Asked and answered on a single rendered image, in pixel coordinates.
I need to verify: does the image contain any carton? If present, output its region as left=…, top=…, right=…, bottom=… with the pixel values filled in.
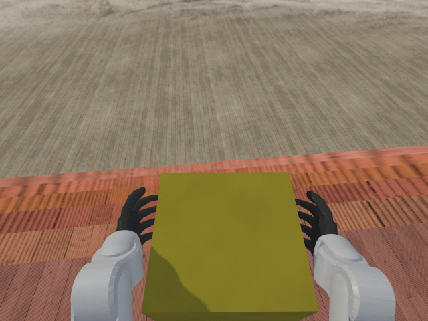
left=141, top=172, right=319, bottom=321

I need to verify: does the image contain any robot left hand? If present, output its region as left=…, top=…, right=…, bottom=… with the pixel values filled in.
left=116, top=187, right=158, bottom=245

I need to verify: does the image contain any robot right forearm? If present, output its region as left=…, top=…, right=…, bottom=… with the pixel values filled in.
left=312, top=234, right=396, bottom=321

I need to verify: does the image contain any robot left forearm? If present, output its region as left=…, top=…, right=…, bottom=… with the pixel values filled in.
left=71, top=230, right=144, bottom=321

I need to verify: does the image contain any robot right hand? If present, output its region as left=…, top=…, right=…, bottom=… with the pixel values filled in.
left=295, top=191, right=338, bottom=256

